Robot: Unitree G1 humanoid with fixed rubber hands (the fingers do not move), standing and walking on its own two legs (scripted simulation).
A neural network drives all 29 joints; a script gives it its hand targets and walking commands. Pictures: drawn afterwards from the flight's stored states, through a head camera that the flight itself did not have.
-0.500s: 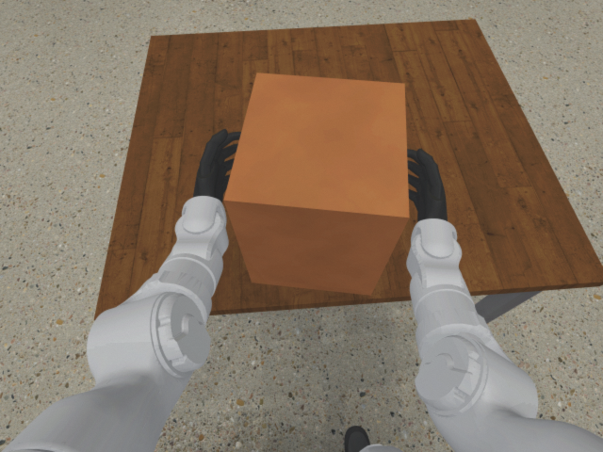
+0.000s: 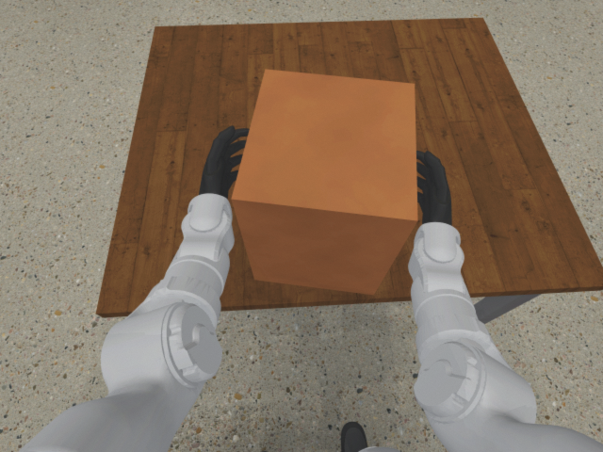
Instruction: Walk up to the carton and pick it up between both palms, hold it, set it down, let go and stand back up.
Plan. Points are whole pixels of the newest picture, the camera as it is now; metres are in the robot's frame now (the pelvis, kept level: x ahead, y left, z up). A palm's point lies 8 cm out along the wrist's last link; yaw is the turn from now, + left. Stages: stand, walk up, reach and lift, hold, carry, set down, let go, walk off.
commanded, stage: reach and lift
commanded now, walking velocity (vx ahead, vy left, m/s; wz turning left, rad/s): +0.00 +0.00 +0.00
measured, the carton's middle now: (324, 193) +0.46 -0.07 -0.01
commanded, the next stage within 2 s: none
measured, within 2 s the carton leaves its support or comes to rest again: leaves its support in 1.12 s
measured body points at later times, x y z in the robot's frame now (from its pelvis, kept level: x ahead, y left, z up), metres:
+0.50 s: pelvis +0.00 +0.00 +0.00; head +0.11 +0.00 +0.44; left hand +0.47 +0.08 +0.04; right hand +0.40 -0.21 +0.02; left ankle -0.04 +0.12 -0.74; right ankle +0.00 -0.14 -0.74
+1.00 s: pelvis +0.00 +0.00 +0.00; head +0.08 +0.01 +0.44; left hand +0.44 +0.09 +0.04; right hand +0.39 -0.19 +0.03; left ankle -0.04 +0.12 -0.74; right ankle +0.00 -0.14 -0.74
